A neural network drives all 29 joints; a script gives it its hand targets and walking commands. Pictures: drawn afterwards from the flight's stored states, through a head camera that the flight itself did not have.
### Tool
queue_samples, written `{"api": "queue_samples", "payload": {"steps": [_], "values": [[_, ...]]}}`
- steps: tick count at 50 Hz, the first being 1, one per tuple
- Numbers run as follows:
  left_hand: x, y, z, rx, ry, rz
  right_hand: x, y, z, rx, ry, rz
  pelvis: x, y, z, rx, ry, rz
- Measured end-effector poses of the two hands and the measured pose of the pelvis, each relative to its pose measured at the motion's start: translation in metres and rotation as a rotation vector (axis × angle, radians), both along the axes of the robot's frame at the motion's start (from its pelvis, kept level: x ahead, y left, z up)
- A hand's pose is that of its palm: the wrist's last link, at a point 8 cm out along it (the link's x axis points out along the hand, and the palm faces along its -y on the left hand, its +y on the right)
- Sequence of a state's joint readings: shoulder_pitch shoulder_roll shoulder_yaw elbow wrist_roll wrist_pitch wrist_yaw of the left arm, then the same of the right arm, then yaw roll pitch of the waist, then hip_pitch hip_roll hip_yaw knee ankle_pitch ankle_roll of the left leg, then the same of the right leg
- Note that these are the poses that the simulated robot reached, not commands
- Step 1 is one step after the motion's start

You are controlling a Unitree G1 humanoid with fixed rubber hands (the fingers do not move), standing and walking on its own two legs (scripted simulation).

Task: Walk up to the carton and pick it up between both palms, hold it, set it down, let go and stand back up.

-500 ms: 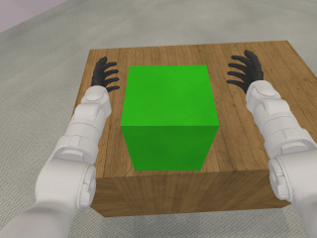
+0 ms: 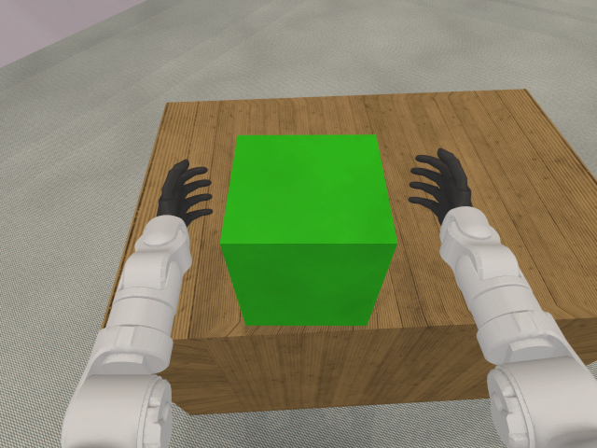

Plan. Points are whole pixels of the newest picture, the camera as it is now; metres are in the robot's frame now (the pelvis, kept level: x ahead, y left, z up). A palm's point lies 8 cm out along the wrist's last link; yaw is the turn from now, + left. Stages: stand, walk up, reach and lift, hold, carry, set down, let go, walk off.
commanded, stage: set down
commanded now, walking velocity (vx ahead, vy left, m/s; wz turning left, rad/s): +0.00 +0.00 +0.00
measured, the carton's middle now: (306, 236) +0.44 +0.00 -0.01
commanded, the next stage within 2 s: none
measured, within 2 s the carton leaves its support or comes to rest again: neither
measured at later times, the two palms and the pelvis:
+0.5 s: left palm (174, 274) +0.35 +0.18 +0.05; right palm (467, 269) +0.34 -0.21 +0.05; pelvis +0.02 +0.01 +0.00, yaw -2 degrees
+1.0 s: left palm (170, 347) +0.27 +0.19 -0.01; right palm (465, 346) +0.25 -0.20 -0.01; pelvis +0.03 +0.02 +0.00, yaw -2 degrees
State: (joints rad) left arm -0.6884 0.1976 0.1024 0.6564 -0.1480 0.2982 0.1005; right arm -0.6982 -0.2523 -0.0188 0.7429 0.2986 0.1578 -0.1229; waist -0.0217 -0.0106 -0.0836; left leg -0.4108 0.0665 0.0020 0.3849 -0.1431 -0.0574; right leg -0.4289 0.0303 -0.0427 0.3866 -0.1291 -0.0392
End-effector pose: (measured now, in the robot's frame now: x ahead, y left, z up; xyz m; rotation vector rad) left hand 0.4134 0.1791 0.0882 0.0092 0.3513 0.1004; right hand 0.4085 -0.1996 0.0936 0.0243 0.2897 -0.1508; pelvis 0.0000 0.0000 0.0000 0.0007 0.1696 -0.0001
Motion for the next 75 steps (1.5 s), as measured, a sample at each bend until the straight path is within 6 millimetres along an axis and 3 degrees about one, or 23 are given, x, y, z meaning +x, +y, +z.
{"api": "queue_samples", "payload": {"steps": [6, 20, 34, 63, 68, 75], "values": [[-0.020, 0.000, -0.021, -0.015, 0.011, -0.004, -0.020, 0.000, -0.020, 0.000, -0.006, 0.011, 0.004, 0.002, -0.001, -0.001, -0.003, -0.005], [-0.048, 0.001, -0.028, -0.006, -0.019, -0.034, -0.056, -0.013, -0.031, -0.026, -0.050, 0.027, 0.011, 0.008, 0.003, 0.010, -0.073, -0.029], [-0.097, 0.004, -0.067, 0.006, 0.009, -0.012, -0.104, -0.006, -0.065, -0.023, -0.017, 0.033, 0.021, 0.012, 0.004, 0.009, -0.132, -0.036], [-0.184, 0.015, -0.128, 0.041, 0.009, -0.018, -0.190, -0.003, -0.133, -0.034, 0.067, 0.024, 0.024, 0.021, -0.003, 0.001, -0.202, -0.032], [-0.189, 0.021, -0.135, 0.045, 0.051, 0.010, -0.195, -0.003, -0.141, -0.029, 0.108, 0.026, 0.023, 0.020, -0.003, 0.006, -0.203, -0.035], [-0.176, 0.021, -0.128, 0.052, 0.035, 0.015, -0.187, -0.004, -0.138, -0.034, 0.104, 0.029, 0.022, 0.018, -0.002, 0.007, -0.197, -0.033]]}}
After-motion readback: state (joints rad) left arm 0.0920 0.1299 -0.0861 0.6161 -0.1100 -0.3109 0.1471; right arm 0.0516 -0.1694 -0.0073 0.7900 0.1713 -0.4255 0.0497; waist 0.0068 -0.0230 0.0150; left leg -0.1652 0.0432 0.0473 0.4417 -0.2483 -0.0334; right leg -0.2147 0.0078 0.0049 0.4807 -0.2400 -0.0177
